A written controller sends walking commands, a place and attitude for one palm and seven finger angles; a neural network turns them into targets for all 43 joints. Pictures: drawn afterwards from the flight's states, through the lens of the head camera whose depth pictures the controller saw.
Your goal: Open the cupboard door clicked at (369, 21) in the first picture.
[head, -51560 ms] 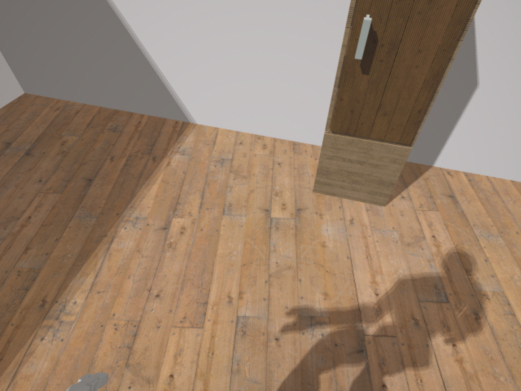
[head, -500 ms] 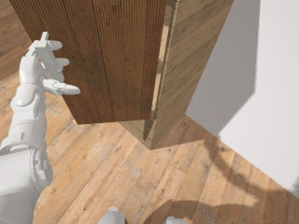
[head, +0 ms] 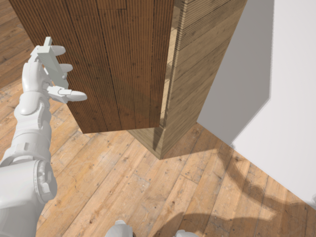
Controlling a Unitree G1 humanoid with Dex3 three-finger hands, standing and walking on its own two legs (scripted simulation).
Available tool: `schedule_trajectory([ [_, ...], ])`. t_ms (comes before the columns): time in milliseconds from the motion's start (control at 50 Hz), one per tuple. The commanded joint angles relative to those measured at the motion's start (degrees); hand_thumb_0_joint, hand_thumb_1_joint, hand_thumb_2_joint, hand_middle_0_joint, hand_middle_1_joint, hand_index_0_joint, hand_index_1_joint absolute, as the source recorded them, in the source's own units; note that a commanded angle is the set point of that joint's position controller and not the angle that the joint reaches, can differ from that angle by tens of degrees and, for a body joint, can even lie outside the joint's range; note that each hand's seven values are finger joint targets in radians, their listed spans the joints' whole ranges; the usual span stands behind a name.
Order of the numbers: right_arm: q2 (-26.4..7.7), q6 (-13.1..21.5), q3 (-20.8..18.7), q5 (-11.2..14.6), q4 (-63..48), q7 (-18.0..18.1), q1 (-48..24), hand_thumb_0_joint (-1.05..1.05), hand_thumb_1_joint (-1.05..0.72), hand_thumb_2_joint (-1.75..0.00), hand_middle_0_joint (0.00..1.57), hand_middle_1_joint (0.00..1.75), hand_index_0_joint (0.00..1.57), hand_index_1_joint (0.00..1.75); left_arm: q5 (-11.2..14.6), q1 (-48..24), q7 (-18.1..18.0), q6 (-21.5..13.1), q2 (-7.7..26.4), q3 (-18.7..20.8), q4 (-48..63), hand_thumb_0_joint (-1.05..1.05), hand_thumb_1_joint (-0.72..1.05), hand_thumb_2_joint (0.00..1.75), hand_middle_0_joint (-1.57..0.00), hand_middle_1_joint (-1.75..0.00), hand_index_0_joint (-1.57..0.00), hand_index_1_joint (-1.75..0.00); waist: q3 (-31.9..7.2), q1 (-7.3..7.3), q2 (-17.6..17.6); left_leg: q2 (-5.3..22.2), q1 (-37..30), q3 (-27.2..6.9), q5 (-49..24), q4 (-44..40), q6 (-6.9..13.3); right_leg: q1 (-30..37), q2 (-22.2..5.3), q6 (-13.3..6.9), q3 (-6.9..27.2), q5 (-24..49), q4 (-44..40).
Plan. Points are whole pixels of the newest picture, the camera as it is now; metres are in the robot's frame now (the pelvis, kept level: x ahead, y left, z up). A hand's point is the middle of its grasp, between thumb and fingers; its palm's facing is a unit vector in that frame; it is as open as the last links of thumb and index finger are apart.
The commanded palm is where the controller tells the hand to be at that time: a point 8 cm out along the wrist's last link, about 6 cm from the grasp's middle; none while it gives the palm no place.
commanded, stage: close the thumb around the handle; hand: left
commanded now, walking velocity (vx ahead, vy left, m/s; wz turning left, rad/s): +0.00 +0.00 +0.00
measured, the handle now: (56, 64) +0.53 +0.24 +0.11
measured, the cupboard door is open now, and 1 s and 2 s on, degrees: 51 55 99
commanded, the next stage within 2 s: pull the door open along its arc in 0.60 s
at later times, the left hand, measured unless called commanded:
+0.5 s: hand (64, 76) +0.50 +0.22 +0.11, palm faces +0.09 -1.00 +0.01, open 5.8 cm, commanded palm +0.47 +0.26 +0.11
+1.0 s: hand (66, 84) +0.47 +0.21 +0.11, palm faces +0.08 -1.00 +0.01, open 5.6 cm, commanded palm +0.42 +0.25 +0.11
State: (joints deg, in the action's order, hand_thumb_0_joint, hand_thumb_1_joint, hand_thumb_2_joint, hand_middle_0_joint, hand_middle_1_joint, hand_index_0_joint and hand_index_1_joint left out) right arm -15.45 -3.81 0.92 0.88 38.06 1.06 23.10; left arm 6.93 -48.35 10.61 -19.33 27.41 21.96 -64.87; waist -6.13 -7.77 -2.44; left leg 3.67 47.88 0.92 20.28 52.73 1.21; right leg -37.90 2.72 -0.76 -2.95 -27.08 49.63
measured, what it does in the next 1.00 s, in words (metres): stands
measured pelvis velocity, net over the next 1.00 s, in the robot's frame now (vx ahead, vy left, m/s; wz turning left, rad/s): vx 0.01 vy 0.00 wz -0.03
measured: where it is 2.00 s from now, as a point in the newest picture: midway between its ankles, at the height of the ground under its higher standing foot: outside the picture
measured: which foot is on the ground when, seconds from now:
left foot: down 0.00-1.00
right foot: down 0.00-1.00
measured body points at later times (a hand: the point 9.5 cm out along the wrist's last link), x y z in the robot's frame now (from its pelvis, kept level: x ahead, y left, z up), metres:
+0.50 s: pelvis +0.00 +0.00 +0.00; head +0.10 +0.02 +0.44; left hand +0.49 +0.27 +0.11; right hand +0.00 -0.27 -0.11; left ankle +0.05 +0.11 -0.69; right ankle -0.03 -0.12 -0.69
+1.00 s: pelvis +0.01 +0.00 +0.01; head +0.08 +0.01 +0.45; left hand +0.46 +0.26 +0.11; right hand +0.03 -0.26 -0.11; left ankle +0.05 +0.11 -0.69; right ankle -0.03 -0.12 -0.69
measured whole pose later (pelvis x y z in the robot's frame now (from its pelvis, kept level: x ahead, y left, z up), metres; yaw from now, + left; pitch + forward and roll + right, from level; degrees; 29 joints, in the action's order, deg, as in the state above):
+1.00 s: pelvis +0.01 +0.00 +0.01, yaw -2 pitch +15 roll -3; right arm -15.1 -4.7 0.4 1.6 35.7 0.7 22.9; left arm 9.3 -37.4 11.6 -17.7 24.0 22.2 -54.0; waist -7.4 -6.9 -2.6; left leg 4.0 44.5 2.8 21.2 51.0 1.6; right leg -35.2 2.9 -0.3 -0.8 -27.0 47.6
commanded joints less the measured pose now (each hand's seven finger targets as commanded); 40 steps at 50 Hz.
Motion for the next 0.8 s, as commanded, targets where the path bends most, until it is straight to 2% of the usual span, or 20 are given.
schedule_trajectory([
  [0,-10.40,1.29,-3.34,-0.12,-3.63,1.10,6.71,0.00,-0.90,-0.90,0.20,0.30,0.20,0.30,0.44,-28.31,0.82,-2.56,15.86,0.96,8.43,0.00,-0.16,0.44,-0.32,-1.24,-0.32,-1.24,-17.53,-2.40,-1.36,-1.89,-22.42,-3.54,-10.87,-4.78,1.50,-3.67,1.23,0.47,2.04,16.03,-8.47],
  [60,-10.39,1.38,-3.22,-0.21,-3.61,1.34,7.00,0.00,-0.90,-0.90,0.20,0.30,0.20,0.30,-0.02,-29.22,1.35,-2.83,17.88,1.96,8.10,0.00,0.00,0.52,-0.34,-1.25,-0.34,-1.25,-19.78,-2.08,-3.65,-1.77,-23.25,-3.67,-11.84,-4.23,1.31,-3.97,1.06,0.30,2.04,16.11,-7.71],
  [100,-10.28,1.61,-3.17,-0.34,-3.59,1.28,7.29,0.00,-0.90,-0.90,0.20,0.30,0.20,0.30,0.19,-29.82,1.80,-2.68,16.75,1.10,7.75,0.00,0.12,0.56,-0.34,-1.27,-0.34,-1.27,-19.98,-2.28,-4.30,-1.70,-23.84,-3.83,-12.19,-4.11,1.27,-4.73,1.11,0.32,1.88,15.85,-7.71],
  [140,-10.47,1.59,-3.32,-0.41,-3.80,1.27,7.60,0.00,-0.90,-0.90,0.20,0.30,0.20,0.30,0.15,-29.50,2.02,-3.11,17.91,2.02,8.97,0.00,0.23,0.61,-0.35,-1.28,-0.35,-1.28,-22.94,-1.77,-5.37,-1.58,-25.22,-3.95,-14.22,-3.76,1.18,-4.34,1.11,0.23,1.82,17.30,-6.97],
  [160,-10.22,1.56,-3.34,-0.49,-3.94,1.15,7.40,0.00,-0.90,-0.90,0.20,0.30,0.20,0.30,0.42,-29.26,2.18,-3.09,16.38,0.98,9.79,0.00,0.28,0.64,-0.36,-1.28,-0.36,-1.28,-23.86,-1.70,-6.36,-1.64,-26.24,-3.86,-15.14,-3.57,1.12,-4.32,1.23,0.17,1.75,17.94,-6.87],
  [200,-10.27,1.54,-3.38,-0.48,-3.95,1.02,7.50,0.00,-0.90,-0.90,0.20,0.30,0.20,0.30,0.77,-28.86,2.42,-2.78,15.63,0.70,9.36,0.00,0.40,0.68,-0.36,-1.30,-0.36,-1.30,-22.81,-1.92,-5.76,-1.52,-26.09,-3.85,-14.71,-3.56,1.07,-4.96,1.37,0.23,1.46,17.36,-7.11],
  [220,-10.33,1.56,-3.40,-0.57,-3.86,1.03,7.89,0.00,-0.90,-0.90,0.20,0.30,0.20,0.30,1.19,-28.67,2.49,-2.80,15.95,1.49,9.08,0.00,0.45,0.71,-0.37,-1.30,-0.37,-1.30,-22.71,-2.12,-3.25,-1.66,-25.13,-3.84,-15.12,-3.27,1.43,-3.83,1.52,0.28,1.58,18.48,-7.06],
  [240,-10.71,1.35,-3.48,-0.39,-4.05,1.20,7.83,0.00,-0.90,-0.90,0.20,0.30,0.20,0.30,0.93,-28.59,2.47,-2.85,18.32,2.87,9.69,0.00,0.51,0.73,-0.37,-1.31,-0.37,-1.31,-23.72,-1.47,-3.99,-1.53,-25.04,-3.80,-15.51,-3.46,1.26,-3.42,1.42,0.33,1.71,18.91,-6.86],
  [280,-10.60,1.19,-3.43,-0.26,-4.22,1.25,7.77,0.00,-0.90,-0.90,0.20,0.30,0.20,0.30,1.05,-28.69,2.28,-2.39,18.07,2.73,9.53,0.00,0.62,0.78,-0.38,-1.32,-0.38,-1.32,-22.78,-1.76,-3.03,-1.61,-24.04,-3.60,-14.59,-3.62,1.41,-3.20,1.44,0.46,1.80,18.59,-7.21],
  [340,-10.45,1.31,-3.45,-0.42,-4.00,1.19,7.77,0.00,-0.90,-0.90,0.20,0.30,0.20,0.30,0.49,-31.30,1.62,-3.18,18.52,2.75,11.98,0.00,0.79,0.85,-0.39,-1.34,-0.39,-1.34,-23.92,-1.87,-5.67,-1.62,-25.50,-3.66,-15.68,-3.30,1.32,-3.78,1.48,0.40,1.85,19.09,-6.78],
  [380,-10.35,1.18,-3.51,-0.43,-4.06,1.06,7.92,0.00,-0.90,-0.90,0.20,0.30,0.20,0.30,0.41,-29.05,1.39,-3.40,18.25,3.10,11.40,0.00,0.90,0.90,-0.40,-1.35,-0.40,-1.35,-24.00,-1.42,-6.25,-1.56,-26.33,-3.79,-16.25,-3.21,1.11,-4.27,1.60,0.20,1.65,18.83,-6.79],
  [420,-10.27,1.20,-3.39,-0.69,-3.72,1.00,8.07,0.00,-0.90,-0.90,0.20,0.30,0.20,0.30,0.28,-29.75,1.28,-3.61,17.70,2.55,11.54,0.00,0.90,0.90,-0.40,-1.35,-0.40,-1.35,-23.27,-1.81,-5.85,-1.48,-26.28,-4.16,-16.69,-3.15,1.14,-4.40,1.72,0.04,1.35,18.92,-6.39],
  [520,-10.15,1.12,-3.56,-0.70,-4.11,0.82,7.99,0.00,-0.90,-0.90,0.20,0.30,0.20,0.30,0.92,-27.67,1.49,-3.75,16.65,2.71,13.30,0.00,0.90,0.90,-0.40,-1.35,-0.40,-1.35,-25.08,-1.00,-6.83,-1.48,-28.56,-4.07,-19.16,-3.18,0.97,-3.84,1.91,-0.15,1.08,20.52,-6.29],
  [540,-10.32,1.06,-3.62,-0.46,-4.15,0.88,7.75,0.00,-0.90,-0.90,0.20,0.30,0.20,0.30,0.70,-28.49,1.40,-3.88,18.03,3.42,14.12,0.00,0.90,0.90,-0.40,-1.35,-0.40,-1.35,-25.67,-0.93,-6.54,-1.25,-28.74,-4.21,-18.91,-3.36,0.86,-3.91,1.87,0.00,1.11,20.29,-6.21],
  [560,-10.12,0.87,-3.61,-0.50,-4.21,0.89,7.58,0.00,-0.90,-0.90,0.20,0.30,0.20,0.30,0.72,-26.84,1.25,-3.59,17.50,3.36,13.18,0.00,0.90,0.90,-0.40,-1.35,-0.40,-1.35,-24.96,-0.61,-6.95,-1.35,-28.55,-4.11,-19.42,-3.45,0.74,-3.49,1.86,-0.15,0.96,20.64,-6.19],
  [620,-9.82,1.11,-3.60,-0.56,-4.23,0.72,7.44,0.00,-0.90,-0.90,0.20,0.30,0.20,0.30,1.33,-28.07,1.01,-3.73,13.89,1.04,14.59,0.00,0.90,0.90,-0.40,-1.35,-0.40,-1.35,-23.46,-1.60,-6.33,-1.33,-29.73,-4.31,-19.79,-3.50,0.86,-4.57,2.05,-0.14,0.65,20.69,-6.51],
  [640,-10.20,1.06,-3.80,-0.54,-4.04,0.74,7.46,0.00,-0.90,-0.90,0.20,0.30,0.20,0.30,1.09,-27.95,0.73,-3.90,16.41,3.02,14.82,0.00,0.90,0.90,-0.40,-1.35,-0.40,-1.35,-24.70,-0.81,-6.61,-1.15,-29.96,-4.49,-19.61,-3.66,0.64,-4.38,2.02,-0.09,0.72,20.37,-6.29],
  [660,-10.00,1.06,-3.71,-0.49,-4.24,0.63,7.23,0.00,-0.90,-0.90,0.20,0.30,0.20,0.30,1.22,-27.15,0.67,-3.86,15.22,2.10,15.05,0.00,0.90,0.90,-0.40,-1.35,-0.40,-1.35,-24.59,-0.88,-6.26,-1.32,-29.87,-4.37,-19.86,-3.74,0.72,-3.74,2.08,-0.14,0.73,20.75,-6.38],
  [700,-10.35,0.93,-3.65,-0.40,-3.84,0.94,7.18,0.00,-0.90,-0.90,0.20,0.30,0.20,0.30,0.78,-28.06,0.52,-3.79,17.53,3.27,13.73,0.00,0.90,0.90,-0.40,-1.35,-0.40,-1.35,-22.89,-1.45,-5.24,-1.17,-28.68,-4.28,-18.59,-3.84,0.80,-4.15,1.88,-0.01,0.94,20.12,-6.75],
  [780,-9.90,0.97,-3.71,-0.35,-5.10,0.72,6.48,0.00,-0.90,-0.90,0.20,0.30,0.20,0.30,1.44,-22.11,1.23,-4.07,15.38,3.01,15.56,0.00,0.90,0.90,-0.40,-1.35,-0.40,-1.35,-25.06,0.58,-6.07,-1.50,-29.71,-3.68,-20.69,-4.16,0.67,-1.83,1.85,-0.18,0.89,22.30,-6.36],
])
